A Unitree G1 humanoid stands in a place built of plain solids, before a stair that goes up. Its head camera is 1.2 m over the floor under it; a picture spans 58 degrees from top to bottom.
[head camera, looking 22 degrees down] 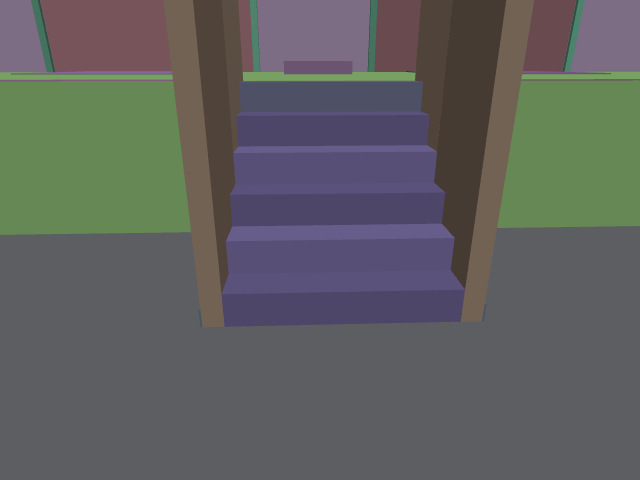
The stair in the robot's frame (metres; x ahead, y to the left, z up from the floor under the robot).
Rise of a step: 0.18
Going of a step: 0.22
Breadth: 1.20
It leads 2 degrees to the left of straight ahead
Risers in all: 6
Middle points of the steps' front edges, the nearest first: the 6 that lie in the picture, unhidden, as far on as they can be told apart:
1.85 -0.12 0.18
2.07 -0.11 0.37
2.29 -0.10 0.55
2.51 -0.09 0.73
2.73 -0.08 0.92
2.95 -0.08 1.10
